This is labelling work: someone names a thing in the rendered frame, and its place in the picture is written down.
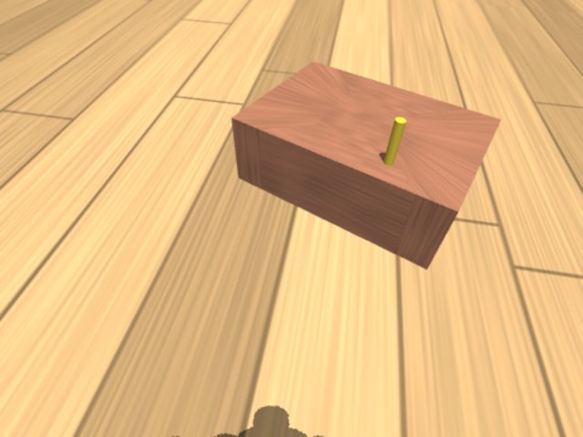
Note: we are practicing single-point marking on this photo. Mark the can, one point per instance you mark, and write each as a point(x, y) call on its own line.
point(394, 141)

